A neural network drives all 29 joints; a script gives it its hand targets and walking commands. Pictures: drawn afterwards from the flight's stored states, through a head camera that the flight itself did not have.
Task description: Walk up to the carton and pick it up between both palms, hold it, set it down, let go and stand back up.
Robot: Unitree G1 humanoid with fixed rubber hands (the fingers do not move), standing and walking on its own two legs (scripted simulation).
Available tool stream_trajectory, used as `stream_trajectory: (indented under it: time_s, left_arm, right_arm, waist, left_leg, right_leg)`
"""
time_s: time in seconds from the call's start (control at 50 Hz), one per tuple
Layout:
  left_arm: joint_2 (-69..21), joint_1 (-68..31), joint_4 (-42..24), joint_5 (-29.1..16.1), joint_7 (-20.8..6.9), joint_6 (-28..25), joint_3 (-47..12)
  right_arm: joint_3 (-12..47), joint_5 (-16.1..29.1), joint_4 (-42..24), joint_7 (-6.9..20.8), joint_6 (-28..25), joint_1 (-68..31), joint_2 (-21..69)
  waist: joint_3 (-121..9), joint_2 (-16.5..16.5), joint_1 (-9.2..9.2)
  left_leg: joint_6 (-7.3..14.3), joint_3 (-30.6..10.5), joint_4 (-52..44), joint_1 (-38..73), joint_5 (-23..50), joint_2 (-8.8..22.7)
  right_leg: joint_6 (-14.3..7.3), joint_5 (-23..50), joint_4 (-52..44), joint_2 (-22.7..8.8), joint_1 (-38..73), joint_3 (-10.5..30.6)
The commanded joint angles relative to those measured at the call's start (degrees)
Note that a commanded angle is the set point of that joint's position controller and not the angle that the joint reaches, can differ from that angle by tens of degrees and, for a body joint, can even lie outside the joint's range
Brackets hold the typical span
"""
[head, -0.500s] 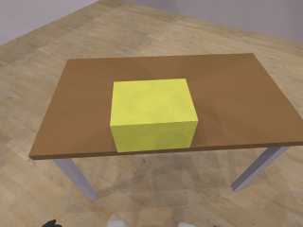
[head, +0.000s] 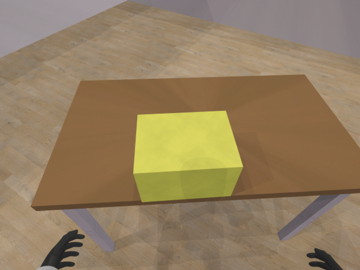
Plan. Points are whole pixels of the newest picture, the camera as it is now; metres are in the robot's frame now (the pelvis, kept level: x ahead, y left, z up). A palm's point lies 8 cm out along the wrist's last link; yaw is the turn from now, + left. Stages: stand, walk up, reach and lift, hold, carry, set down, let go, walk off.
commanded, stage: walk up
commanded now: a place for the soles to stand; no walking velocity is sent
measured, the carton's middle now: (184, 155) +0.42 +0.01 -0.02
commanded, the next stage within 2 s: reach and lift in 1.14 s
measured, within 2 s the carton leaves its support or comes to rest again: neither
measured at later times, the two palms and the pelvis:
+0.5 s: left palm out of the picture +0.14 +0.31 -0.08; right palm out of the picture +0.13 -0.30 -0.05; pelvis +0.00 +0.02 +0.01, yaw +0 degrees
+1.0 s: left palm out of the picture +0.15 +0.31 -0.08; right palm out of the picture +0.13 -0.30 -0.06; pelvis +0.01 +0.01 +0.01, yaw +0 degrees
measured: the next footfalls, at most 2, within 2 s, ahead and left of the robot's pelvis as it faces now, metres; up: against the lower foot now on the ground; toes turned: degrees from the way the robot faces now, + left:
none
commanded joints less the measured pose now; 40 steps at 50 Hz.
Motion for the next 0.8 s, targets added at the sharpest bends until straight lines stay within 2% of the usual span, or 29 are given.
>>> stream_trajectory:
  time_s: [0.0, 0.32, 0.64, 0.66, 0.7, 0.78]
  left_arm:
    - [12.40, -3.17, 1.10, -3.13, 1.53, -1.55, 2.80]
    - [11.65, -4.01, 4.58, -2.78, 1.19, -1.85, 2.94]
    - [11.41, -4.46, 6.91, -2.61, 1.15, -2.05, 2.78]
    - [11.87, -3.60, 6.12, -2.13, 1.52, -2.70, 3.03]
    - [12.17, -4.34, 5.89, -2.02, 1.66, -2.83, 3.10]
    - [12.00, -4.20, 5.80, -2.13, 1.73, -3.01, 3.03]
  right_arm:
    - [-2.99, 1.34, 0.29, 0.02, -1.74, -1.49, -11.91]
    - [-2.77, 1.32, 1.25, 0.54, -1.92, -5.25, -11.80]
    - [-2.68, 1.29, 2.97, 0.46, -1.66, -5.10, -11.42]
    - [-2.96, 0.95, 3.32, 0.70, -1.14, -4.36, -10.63]
    - [-2.93, 0.81, 3.59, 0.94, -0.79, -4.30, -10.35]
    - [-2.93, 0.72, 4.05, 1.02, -0.86, -3.95, -10.45]
  waist:
    - [-9.19, -0.11, -0.44]
    - [-7.82, 2.47, 0.03]
    - [-8.01, 1.07, -0.32]
    - [-8.93, 1.83, -0.42]
    - [-7.20, 0.10, -0.76]
    - [-7.71, 0.07, -0.71]
  left_leg:
    - [4.67, -7.53, -8.66, 2.06, 16.85, 5.50]
    - [4.41, -8.86, -13.50, -0.53, 10.13, 5.92]
    - [3.84, -7.18, -14.00, 1.73, 11.39, 4.74]
    - [4.19, -5.94, -13.45, 2.30, 8.27, 3.48]
    - [4.15, -5.83, -13.51, 2.51, 6.56, 3.06]
    - [4.38, -6.06, -13.49, 3.41, 9.56, 3.29]
  right_leg:
    - [-2.15, 12.79, -7.44, -6.16, 4.78, 3.33]
    - [-1.82, 9.47, -9.42, -5.75, 7.06, 2.36]
    - [-2.04, 11.30, -11.50, -6.40, 7.11, 2.80]
    - [-2.19, 8.33, -12.20, -6.56, 7.56, 3.09]
    - [-2.47, 5.46, -13.38, -6.91, 5.20, 3.92]
    - [-2.35, 7.77, -12.91, -6.65, 5.71, 3.39]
